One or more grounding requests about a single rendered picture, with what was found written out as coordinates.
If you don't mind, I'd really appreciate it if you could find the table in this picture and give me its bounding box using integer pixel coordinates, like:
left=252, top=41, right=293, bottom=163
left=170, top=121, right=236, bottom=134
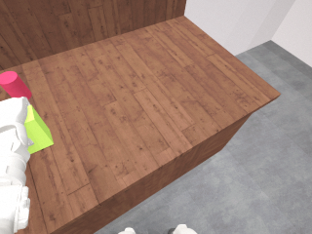
left=0, top=0, right=281, bottom=234

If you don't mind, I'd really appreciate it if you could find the robot left shin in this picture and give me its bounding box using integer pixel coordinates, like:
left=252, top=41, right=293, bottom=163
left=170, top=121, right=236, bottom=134
left=125, top=227, right=135, bottom=232

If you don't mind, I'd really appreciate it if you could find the left robot upper arm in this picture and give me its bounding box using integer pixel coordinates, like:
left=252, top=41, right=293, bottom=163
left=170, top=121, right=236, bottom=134
left=0, top=184, right=30, bottom=234

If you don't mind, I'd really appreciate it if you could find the sponge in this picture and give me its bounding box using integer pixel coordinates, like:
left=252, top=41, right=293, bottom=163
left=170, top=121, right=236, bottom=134
left=24, top=105, right=54, bottom=154

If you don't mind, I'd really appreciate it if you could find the robot left hand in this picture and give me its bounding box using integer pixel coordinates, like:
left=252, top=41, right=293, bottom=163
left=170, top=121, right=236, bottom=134
left=0, top=97, right=34, bottom=147

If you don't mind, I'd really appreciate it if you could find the robot shin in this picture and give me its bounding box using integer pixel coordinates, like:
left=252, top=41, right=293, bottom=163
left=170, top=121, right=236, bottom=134
left=125, top=227, right=135, bottom=232
left=175, top=224, right=187, bottom=232

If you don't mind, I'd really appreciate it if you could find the robot right shin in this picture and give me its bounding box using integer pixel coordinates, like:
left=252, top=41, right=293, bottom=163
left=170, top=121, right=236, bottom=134
left=175, top=224, right=187, bottom=232

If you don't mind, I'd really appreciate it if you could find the robot left forearm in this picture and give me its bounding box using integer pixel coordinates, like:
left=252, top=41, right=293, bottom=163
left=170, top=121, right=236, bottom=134
left=0, top=122, right=30, bottom=187

